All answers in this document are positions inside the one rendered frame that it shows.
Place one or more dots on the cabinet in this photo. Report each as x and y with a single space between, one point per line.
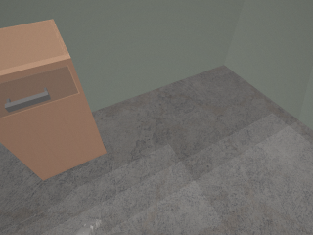
53 137

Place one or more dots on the drawer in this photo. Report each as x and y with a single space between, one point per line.
58 81

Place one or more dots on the robot left hand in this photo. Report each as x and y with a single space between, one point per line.
89 227

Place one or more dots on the handle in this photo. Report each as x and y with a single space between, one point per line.
27 101

